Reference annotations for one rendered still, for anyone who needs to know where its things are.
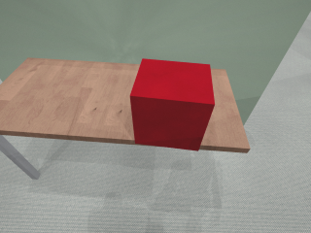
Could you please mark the table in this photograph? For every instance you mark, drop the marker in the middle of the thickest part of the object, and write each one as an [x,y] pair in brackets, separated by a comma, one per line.
[89,101]

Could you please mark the carton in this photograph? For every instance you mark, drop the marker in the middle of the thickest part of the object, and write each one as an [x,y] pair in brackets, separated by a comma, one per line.
[171,103]

